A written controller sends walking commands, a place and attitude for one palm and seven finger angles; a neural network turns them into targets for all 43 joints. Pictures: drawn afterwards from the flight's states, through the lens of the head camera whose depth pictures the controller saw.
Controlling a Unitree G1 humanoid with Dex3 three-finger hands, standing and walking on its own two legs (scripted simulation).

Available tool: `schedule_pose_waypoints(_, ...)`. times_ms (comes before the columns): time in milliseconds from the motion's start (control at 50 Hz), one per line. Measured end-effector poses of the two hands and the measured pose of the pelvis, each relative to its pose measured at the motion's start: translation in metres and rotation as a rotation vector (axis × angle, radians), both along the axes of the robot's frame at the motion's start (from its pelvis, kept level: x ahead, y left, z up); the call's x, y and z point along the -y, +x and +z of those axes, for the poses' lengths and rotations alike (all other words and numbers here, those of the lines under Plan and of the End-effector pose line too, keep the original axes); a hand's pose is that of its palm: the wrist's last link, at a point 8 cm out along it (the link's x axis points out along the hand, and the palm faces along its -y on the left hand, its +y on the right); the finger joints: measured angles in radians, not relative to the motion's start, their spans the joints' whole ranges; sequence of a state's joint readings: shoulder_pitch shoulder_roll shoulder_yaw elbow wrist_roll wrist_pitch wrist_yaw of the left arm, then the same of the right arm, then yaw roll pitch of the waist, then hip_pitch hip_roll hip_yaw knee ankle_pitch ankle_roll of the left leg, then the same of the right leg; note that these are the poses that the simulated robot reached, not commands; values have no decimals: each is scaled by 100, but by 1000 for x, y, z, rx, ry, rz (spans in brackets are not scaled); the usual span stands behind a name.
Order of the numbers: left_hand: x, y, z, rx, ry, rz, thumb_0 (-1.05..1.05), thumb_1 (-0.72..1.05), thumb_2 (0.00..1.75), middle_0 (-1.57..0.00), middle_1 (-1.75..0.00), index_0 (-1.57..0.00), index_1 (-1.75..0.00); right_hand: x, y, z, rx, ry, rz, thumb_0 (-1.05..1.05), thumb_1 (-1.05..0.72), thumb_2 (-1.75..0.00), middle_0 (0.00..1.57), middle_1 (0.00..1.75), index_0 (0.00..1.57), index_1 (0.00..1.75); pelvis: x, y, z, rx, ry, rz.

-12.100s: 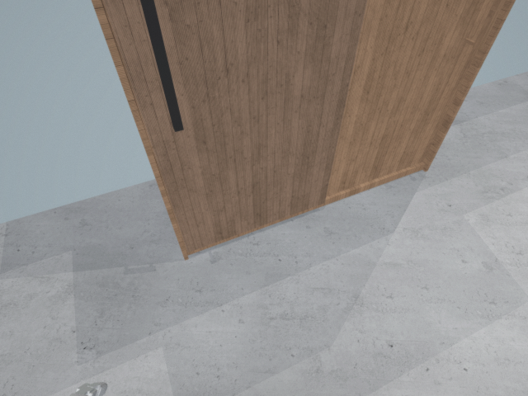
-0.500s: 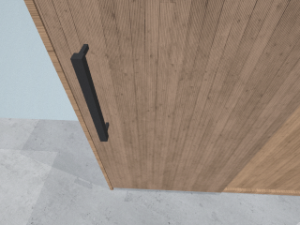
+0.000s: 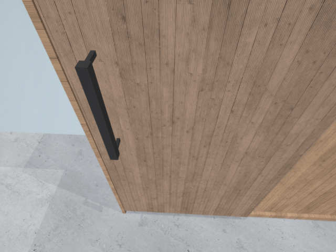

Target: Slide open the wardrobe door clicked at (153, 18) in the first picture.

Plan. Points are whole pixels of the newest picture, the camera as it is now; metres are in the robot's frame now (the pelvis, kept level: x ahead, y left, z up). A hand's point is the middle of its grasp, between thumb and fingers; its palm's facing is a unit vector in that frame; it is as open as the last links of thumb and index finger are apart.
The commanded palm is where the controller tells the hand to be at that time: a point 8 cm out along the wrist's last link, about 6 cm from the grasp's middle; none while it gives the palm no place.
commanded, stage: shuffle to correct the standing spot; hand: left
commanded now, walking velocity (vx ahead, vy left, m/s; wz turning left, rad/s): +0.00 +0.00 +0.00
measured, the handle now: (105, 114) +0.42 +0.19 +0.10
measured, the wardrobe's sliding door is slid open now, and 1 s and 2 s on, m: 0.00 0.00 0.00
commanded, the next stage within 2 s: come to a stop and stand still in 0.26 s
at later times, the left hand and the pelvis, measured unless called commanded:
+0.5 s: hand out of the picture -0.01 +0.21 -0.19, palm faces +0.06 -0.97 -0.22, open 7.4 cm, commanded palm none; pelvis -0.04 +0.02 -0.02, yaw +0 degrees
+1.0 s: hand out of the picture -0.06 +0.17 -0.18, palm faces +0.00 -0.99 -0.15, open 7.4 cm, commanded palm none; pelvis -0.04 +0.02 +0.00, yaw -1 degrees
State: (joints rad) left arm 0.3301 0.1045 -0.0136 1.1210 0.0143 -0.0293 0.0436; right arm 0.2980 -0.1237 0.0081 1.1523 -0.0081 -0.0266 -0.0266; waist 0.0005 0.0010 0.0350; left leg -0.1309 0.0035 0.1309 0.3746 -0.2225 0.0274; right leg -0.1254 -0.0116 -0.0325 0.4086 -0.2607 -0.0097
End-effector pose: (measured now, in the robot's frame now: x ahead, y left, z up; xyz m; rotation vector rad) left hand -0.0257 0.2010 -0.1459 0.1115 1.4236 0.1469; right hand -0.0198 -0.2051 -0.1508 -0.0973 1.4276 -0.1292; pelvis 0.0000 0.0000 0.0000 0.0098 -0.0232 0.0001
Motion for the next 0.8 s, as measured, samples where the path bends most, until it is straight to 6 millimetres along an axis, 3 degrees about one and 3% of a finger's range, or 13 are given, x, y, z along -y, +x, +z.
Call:
schedule_pose_waypoints(260,-7,2,1,15,38,8,1,91,90,-20,-30,-20,-30,11,3,-4,3,-8,1,0,-91,-90,20,30,20,30,3,-9,-4,-6,6,-4)
schedule_pose_waypoints(400,-30,2,-4,59,73,20,1,91,90,-21,-30,-20,-30,18,10,-8,39,-46,10,0,-91,-90,20,30,20,30,-7,-27,-11,2,-1,9)
schedule_pose_waypoints(480,-50,3,-11,83,68,12,1,91,90,-21,-30,-20,-30,12,13,-3,99,-81,8,0,-91,-90,20,30,20,30,-21,-37,-16,3,-2,4)
schedule_pose_waypoints(620,-70,10,-5,112,55,-24,1,91,90,-20,-30,-20,-30,-14,-2,5,125,-66,19,0,-91,-90,20,30,20,30,-36,-45,-8,3,4,-14)
schedule_pose_waypoints(800,-51,-9,-3,57,26,-49,1,92,90,-20,-30,-20,-30,-22,-39,-1,37,-28,-31,0,-92,-90,20,30,20,30,-32,-44,-5,1,-1,-26)
